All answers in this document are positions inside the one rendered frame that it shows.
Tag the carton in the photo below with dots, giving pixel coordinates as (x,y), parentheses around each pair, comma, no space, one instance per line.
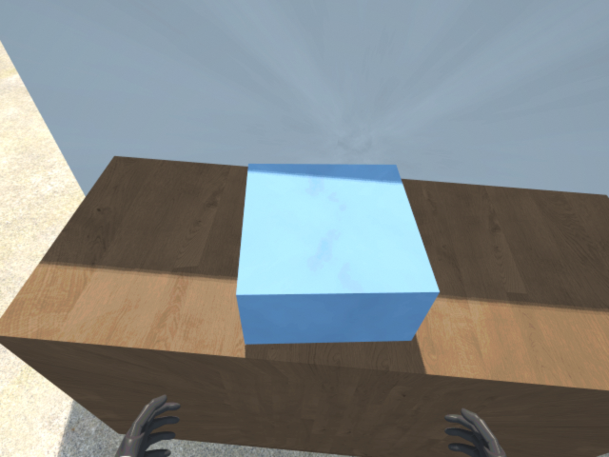
(330,253)

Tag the robot right hand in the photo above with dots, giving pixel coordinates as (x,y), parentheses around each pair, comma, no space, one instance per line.
(484,441)

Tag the pedestal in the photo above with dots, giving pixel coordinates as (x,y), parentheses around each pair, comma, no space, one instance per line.
(136,298)

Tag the robot left hand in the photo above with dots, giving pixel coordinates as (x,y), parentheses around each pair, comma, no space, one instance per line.
(138,437)

